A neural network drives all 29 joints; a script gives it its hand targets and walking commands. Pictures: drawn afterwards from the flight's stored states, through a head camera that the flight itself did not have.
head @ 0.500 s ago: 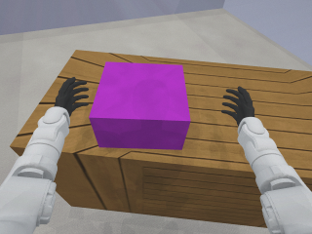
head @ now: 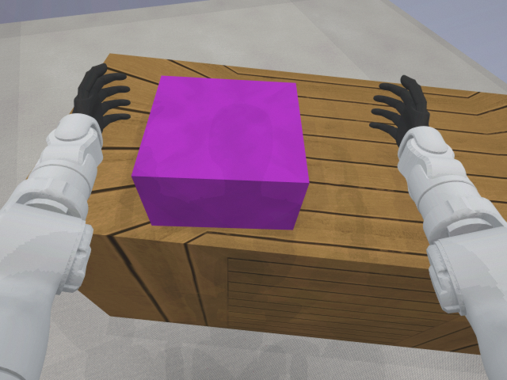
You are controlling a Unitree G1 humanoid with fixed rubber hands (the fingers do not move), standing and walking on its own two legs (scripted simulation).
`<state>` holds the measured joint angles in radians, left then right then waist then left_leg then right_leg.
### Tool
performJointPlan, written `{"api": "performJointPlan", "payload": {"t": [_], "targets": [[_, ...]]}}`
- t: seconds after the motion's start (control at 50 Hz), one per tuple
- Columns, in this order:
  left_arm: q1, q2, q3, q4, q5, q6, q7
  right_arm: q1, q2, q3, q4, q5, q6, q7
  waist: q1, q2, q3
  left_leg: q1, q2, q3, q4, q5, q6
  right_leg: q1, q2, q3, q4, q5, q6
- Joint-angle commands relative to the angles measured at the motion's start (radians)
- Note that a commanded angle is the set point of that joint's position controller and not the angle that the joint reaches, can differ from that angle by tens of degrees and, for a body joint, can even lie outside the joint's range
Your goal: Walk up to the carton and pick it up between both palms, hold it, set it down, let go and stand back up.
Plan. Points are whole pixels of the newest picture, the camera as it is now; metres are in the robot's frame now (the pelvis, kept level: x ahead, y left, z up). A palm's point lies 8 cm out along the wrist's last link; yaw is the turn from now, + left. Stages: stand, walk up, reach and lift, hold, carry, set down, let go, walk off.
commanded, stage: reach and lift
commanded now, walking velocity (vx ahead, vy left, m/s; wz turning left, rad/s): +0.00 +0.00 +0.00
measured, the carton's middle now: (226, 151) +0.54 +0.08 +0.00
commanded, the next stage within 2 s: none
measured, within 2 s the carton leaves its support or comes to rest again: neither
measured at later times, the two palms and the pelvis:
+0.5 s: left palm (105, 125) +0.48 +0.27 +0.11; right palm (398, 132) +0.50 -0.20 +0.13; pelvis +0.00 -0.01 -0.01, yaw +1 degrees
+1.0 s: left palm (119, 152) +0.48 +0.27 +0.05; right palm (377, 162) +0.49 -0.20 +0.06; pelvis -0.01 +0.00 -0.03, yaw +0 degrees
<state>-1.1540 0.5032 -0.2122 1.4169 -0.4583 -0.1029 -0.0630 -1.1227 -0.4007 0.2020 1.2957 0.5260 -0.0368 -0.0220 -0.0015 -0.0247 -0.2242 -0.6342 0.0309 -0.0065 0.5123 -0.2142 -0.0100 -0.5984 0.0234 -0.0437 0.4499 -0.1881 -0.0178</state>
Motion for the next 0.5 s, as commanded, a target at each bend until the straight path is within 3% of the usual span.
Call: {"api": "performJointPlan", "payload": {"t": [0.0, 0.1, 0.26, 0.44, 0.46, 0.48], "targets": [[-0.504, 0.165, -0.008, -0.108, -0.022, -0.027, -0.012, -0.448, -0.208, -0.033, -0.127, 0.002, -0.025, 0.000, -0.006, 0.080, -0.635, 0.370, -0.020, 0.020, 0.030, 0.444, -0.029, 0.224, 0.003, -0.019, 0.011, 0.396, 0.040], [-0.592, 0.178, -0.034, -0.089, -0.035, -0.018, 0.001, -0.518, -0.203, -0.052, -0.089, -0.009, -0.001, 0.011, -0.004, 0.091, -0.628, 0.332, -0.016, 0.021, 0.012, 0.373, -0.027, 0.183, -0.001, -0.022, 0.008, 0.315, 0.033], [-0.602, 0.175, -0.050, 0.039, -0.033, -0.048, -0.009, -0.540, -0.172, -0.026, -0.007, -0.008, -0.001, 0.023, 0.002, 0.072, -0.626, 0.232, -0.019, 0.026, 0.010, 0.371, -0.017, 0.233, -0.013, -0.010, 0.038, 0.380, 0.039], [-0.547, 0.149, -0.030, 0.070, 0.009, -0.149, -0.027, -0.466, -0.140, -0.032, -0.010, -0.023, -0.091, 0.011, 0.000, 0.081, -0.679, 0.181, -0.021, 0.040, 0.028, 0.449, -0.028, 0.254, -0.016, -0.012, 0.077, 0.464, 0.048], [-0.572, 0.206, -0.016, 0.054, -0.003, -0.178, -0.022, -0.447, -0.114, -0.073, -0.059, -0.045, -0.114, 0.010, 0.020, 0.074, -0.730, 0.108, -0.024, 0.035, 0.022, 0.449, -0.007, 0.305, -0.043, -0.015, 0.097, 0.453, 0.060], [-0.568, 0.185, -0.026, 0.076, 0.000, -0.189, -0.018, -0.457, -0.114, -0.075, -0.056, -0.062, -0.124, 0.011, 0.008, 0.058, -0.739, 0.107, -0.017, 0.033, 0.024, 0.447, -0.005, 0.324, -0.041, -0.020, 0.116, 0.486, 0.062]]}}
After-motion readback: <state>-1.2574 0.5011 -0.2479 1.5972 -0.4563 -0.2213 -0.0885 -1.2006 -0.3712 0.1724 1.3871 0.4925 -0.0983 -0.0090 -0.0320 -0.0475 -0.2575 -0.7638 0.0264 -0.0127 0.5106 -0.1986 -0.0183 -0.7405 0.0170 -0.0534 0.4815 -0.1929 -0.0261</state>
